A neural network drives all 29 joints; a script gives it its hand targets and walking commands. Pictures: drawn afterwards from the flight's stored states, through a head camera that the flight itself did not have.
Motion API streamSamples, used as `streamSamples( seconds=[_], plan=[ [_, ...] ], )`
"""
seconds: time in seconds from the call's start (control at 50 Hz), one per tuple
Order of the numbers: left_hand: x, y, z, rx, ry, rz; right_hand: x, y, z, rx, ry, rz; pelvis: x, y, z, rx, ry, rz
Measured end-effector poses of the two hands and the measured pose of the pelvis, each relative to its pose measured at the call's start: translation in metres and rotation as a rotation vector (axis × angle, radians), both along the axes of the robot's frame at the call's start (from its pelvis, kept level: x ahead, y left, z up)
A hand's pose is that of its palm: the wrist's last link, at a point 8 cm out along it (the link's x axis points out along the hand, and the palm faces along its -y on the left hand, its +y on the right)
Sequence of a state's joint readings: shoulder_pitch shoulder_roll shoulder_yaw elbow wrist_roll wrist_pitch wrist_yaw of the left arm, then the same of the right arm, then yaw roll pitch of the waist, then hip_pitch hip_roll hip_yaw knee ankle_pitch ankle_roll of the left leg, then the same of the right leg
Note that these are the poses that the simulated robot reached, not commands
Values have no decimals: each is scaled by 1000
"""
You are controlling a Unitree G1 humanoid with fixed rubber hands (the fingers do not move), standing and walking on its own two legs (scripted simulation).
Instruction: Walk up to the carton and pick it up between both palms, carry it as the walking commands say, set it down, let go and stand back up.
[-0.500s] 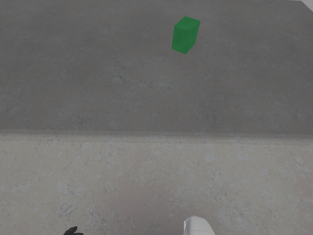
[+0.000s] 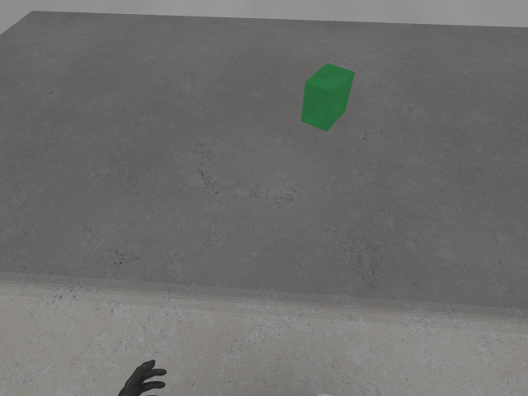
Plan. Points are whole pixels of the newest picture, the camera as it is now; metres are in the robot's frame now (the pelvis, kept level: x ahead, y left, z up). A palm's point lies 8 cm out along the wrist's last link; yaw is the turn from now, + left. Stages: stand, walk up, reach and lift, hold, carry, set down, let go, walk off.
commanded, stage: walk up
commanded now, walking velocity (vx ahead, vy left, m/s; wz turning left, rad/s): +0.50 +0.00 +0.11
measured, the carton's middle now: (326, 97) +1.72 -0.42 -0.63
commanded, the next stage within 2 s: none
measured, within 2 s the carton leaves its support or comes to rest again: neither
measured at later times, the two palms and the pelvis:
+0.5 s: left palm (124, 384) +0.17 +0.23 -0.13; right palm (344, 232) +0.45 -0.18 -0.12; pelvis +0.28 +0.02 +0.00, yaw +2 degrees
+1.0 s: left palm (198, 150) +0.71 +0.16 -0.10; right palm (384, 237) +0.45 -0.28 -0.14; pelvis +0.54 -0.06 +0.00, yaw +5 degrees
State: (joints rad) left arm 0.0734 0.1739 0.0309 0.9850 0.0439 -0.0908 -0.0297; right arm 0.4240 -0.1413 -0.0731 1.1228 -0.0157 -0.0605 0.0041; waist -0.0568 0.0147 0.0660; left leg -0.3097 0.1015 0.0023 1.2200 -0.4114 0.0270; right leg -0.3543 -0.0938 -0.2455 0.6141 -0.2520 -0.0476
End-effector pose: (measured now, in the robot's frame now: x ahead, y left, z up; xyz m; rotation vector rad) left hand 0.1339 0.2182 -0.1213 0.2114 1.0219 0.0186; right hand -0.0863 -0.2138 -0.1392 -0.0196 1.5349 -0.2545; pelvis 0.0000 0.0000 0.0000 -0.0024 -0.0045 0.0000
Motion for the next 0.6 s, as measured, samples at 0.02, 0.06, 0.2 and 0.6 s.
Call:
streamSamples(
  seconds=[0.02,0.06,0.2,0.6],
  plan=[
    [-16,6,0,15,46,47,37,-15,1,-20,-52,48,10,-4,4,2,-3,3],
    [-49,16,4,48,149,128,112,-42,8,-62,-165,136,29,-10,10,9,-8,3],
    [-133,10,23,93,479,271,339,-61,49,-101,-514,314,96,-19,22,28,-22,2],
    [215,51,-2,34,250,198,480,7,17,-60,-285,282,323,25,14,8,9,41]
  ],
)
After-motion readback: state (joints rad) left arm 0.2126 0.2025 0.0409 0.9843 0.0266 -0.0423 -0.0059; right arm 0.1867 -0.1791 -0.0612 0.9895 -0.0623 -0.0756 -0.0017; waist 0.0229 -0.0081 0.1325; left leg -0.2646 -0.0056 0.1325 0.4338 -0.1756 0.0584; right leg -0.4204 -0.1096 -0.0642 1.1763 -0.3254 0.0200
